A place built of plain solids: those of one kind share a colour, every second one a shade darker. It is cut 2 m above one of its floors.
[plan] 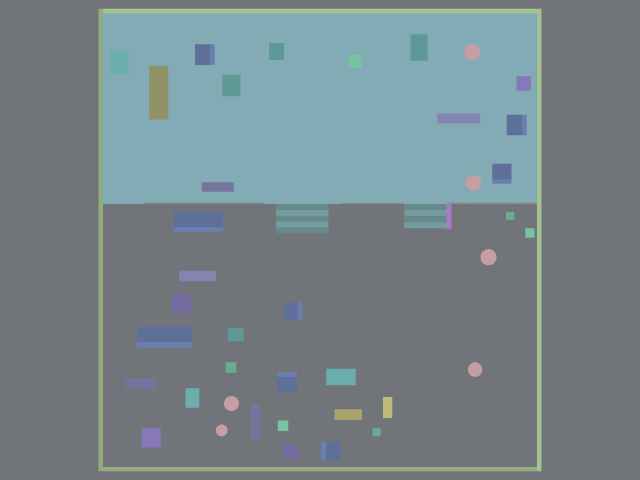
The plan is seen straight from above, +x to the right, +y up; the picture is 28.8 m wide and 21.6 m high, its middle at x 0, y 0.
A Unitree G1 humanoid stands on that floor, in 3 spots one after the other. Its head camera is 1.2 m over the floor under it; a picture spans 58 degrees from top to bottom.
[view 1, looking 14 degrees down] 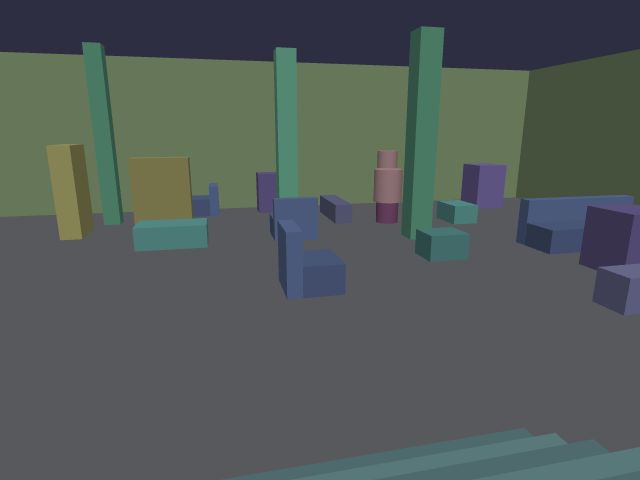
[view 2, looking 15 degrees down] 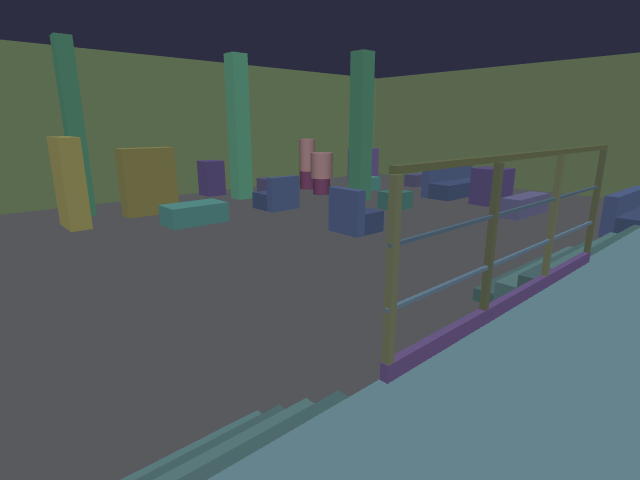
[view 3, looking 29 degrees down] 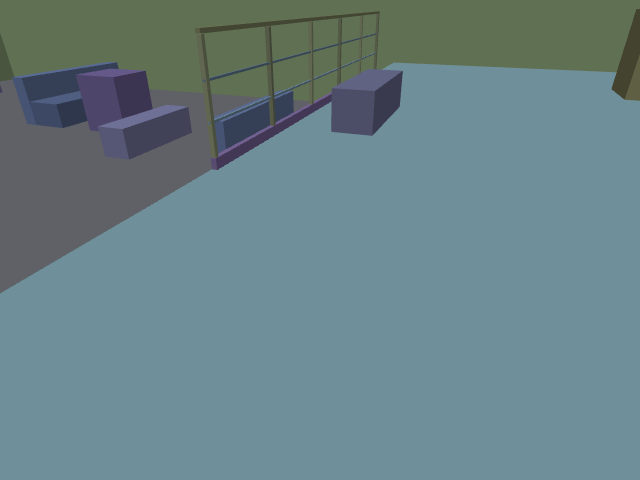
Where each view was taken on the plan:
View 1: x -0.01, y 2.53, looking -103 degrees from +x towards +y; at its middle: ground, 8.91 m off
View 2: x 5.24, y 2.81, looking -132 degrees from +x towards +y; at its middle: ground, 8.33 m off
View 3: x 0.36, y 3.59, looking -160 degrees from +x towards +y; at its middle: floor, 2.48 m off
